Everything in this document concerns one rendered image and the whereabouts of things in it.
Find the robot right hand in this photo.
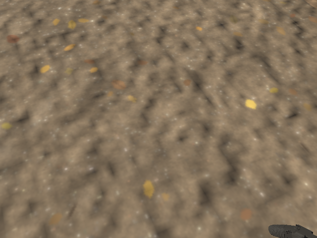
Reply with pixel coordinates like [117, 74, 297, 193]
[268, 224, 317, 238]

